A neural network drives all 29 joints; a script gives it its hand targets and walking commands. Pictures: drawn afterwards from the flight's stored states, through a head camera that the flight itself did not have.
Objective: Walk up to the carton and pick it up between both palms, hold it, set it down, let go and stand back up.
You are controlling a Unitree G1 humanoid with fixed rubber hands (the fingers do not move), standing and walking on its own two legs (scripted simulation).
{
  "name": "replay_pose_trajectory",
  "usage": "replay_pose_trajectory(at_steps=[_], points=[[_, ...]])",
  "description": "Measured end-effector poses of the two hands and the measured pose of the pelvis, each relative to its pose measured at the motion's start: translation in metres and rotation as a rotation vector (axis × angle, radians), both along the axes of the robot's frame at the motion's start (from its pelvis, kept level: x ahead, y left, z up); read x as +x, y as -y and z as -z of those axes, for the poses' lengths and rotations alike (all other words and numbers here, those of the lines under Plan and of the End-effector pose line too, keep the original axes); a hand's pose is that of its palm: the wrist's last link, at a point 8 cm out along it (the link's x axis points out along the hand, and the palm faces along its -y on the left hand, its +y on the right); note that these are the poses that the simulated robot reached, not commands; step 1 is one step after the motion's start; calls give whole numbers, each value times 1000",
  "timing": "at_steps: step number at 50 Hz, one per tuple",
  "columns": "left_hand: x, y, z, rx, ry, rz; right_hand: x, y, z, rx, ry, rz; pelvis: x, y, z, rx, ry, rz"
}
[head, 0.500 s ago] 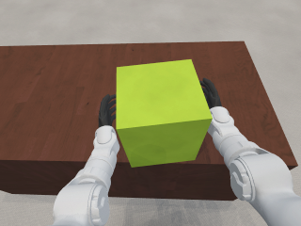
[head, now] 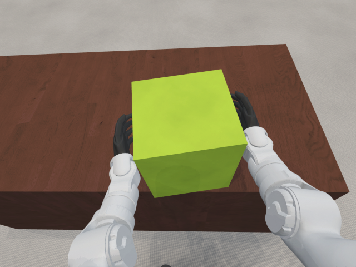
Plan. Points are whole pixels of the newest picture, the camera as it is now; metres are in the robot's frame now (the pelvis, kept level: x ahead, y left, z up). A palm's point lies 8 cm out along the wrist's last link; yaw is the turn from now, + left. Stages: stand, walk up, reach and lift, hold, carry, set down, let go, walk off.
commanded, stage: reach and lift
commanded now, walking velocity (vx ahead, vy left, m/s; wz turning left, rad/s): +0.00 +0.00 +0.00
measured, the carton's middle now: (184, 139) +0.43 +0.05 -0.01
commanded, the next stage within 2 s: none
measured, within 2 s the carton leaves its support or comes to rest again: leaves its support in 1.60 s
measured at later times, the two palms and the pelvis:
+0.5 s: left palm (124, 148) +0.38 +0.20 +0.02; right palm (247, 125) +0.45 -0.09 +0.03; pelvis +0.03 -0.01 +0.02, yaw +1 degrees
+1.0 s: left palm (123, 152) +0.37 +0.20 +0.02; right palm (250, 129) +0.43 -0.10 +0.04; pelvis +0.01 +0.00 +0.01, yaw +1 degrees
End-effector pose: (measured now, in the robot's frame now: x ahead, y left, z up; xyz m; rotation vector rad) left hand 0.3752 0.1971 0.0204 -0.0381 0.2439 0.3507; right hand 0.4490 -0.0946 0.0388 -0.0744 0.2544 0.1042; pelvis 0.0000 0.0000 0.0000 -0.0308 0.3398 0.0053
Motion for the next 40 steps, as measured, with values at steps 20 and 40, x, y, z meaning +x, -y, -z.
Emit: replay_pose_trajectory(at_steps=[20,40], points=[[4,-1,4,9,-8,9,2,0,4,-37,28,-3,31,5,-14,13,59,-12],[-3,0,3,9,52,5,-6,0,0,-69,111,-6,25,7,-16,13,47,-15]])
